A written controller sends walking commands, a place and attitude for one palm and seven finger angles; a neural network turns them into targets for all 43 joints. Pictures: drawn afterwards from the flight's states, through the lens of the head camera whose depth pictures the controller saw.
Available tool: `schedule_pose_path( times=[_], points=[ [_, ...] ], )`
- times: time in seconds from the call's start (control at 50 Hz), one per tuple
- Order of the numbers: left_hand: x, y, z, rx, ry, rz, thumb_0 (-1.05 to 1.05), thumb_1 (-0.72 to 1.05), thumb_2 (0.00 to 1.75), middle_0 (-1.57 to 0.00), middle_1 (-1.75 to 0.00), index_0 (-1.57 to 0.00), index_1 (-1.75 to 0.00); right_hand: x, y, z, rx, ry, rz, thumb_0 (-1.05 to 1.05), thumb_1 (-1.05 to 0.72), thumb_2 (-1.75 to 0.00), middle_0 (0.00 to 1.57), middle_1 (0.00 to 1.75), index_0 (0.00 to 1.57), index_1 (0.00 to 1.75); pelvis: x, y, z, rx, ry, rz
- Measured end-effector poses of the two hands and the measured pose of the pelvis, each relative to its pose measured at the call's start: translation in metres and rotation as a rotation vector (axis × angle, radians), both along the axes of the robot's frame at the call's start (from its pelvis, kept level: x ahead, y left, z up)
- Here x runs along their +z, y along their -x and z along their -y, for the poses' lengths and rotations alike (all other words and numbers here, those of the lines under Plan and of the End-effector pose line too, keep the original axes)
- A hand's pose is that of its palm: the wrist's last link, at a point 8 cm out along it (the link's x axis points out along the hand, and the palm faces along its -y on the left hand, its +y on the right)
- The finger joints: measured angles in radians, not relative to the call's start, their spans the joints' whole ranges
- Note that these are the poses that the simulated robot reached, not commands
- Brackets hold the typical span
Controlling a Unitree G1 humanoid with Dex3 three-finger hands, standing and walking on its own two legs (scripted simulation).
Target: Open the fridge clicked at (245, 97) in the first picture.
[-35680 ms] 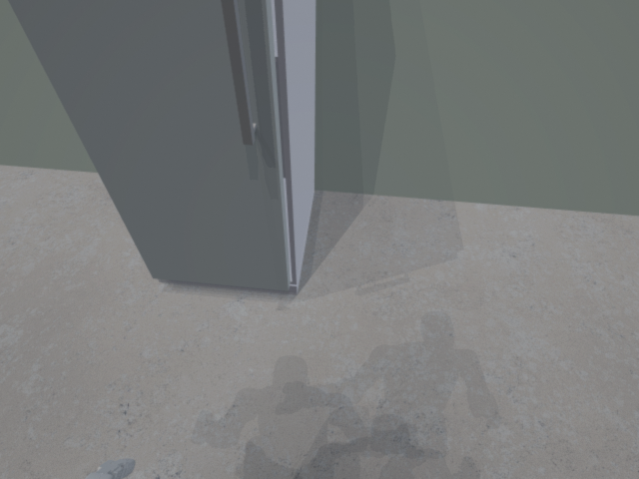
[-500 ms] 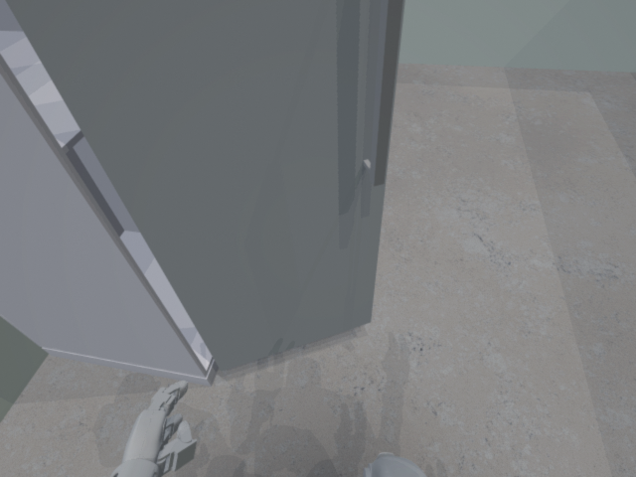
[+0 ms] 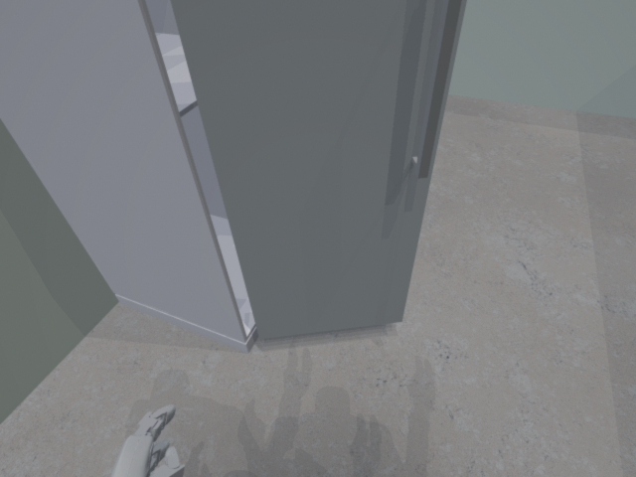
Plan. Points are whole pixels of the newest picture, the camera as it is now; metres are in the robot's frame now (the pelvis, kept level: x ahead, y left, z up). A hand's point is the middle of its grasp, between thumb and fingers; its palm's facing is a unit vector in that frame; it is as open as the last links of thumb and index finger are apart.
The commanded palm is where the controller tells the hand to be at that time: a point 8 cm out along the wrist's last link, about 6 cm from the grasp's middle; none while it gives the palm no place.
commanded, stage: stop stepping back and stand still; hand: right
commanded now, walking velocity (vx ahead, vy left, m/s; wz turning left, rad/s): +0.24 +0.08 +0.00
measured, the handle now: (437, 58) +0.76 -0.16 +0.23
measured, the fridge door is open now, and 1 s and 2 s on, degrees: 60 60 60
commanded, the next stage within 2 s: let the arm hang, fingers relaxed in 1.38 s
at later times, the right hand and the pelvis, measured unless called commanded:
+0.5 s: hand out of the picture +0.12 -0.29 +0.17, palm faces +0.46 +0.82 -0.33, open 7.4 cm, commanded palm +0.05 -0.32 +0.19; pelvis -0.09 -0.02 +0.00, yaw +1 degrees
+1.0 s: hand out of the picture +0.12 -0.29 +0.17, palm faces +0.42 +0.79 -0.45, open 7.4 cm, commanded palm +0.05 -0.34 +0.19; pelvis -0.09 -0.04 +0.00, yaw +0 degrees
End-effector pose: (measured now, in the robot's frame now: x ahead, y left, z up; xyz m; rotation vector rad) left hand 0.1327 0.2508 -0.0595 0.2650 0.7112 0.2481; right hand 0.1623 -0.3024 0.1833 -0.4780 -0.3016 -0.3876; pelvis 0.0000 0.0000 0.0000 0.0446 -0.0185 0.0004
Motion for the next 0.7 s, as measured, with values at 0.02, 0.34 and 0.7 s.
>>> schedule_pose_path(
  times=[0.02,0.34,0.7],
  points=[
    [0.0,0.011,-0.004,0.019,-0.011,-0.011,0.01,0.9,0.9,-0.21,-0.3,-0.2,-0.3,-0.003,0.003,0.004,-0.006,-0.011,-0.005,0.01,-0.89,-0.9,0.21,0.31,0.21,0.3,0.001,0.004,0.002,0.0,0.001,0.008],
    [-0.011,0.084,0.013,0.001,-0.026,-0.042,0.01,0.9,0.9,-0.21,-0.3,-0.2,-0.3,0.006,0.078,0.022,-0.039,-0.021,0.114,0.01,-0.89,-0.9,0.21,0.31,0.21,0.3,-0.005,0.065,0.022,0.021,0.005,0.047],
    [-0.007,0.093,0.058,-0.086,0.053,-0.042,0.01,0.9,0.9,-0.21,-0.3,-0.2,-0.3,0.017,0.12,0.034,-0.068,0.0,0.044,0.01,-0.89,-0.9,0.21,0.31,0.21,0.3,0.008,0.105,0.032,0.001,0.049,0.016]
  ],
)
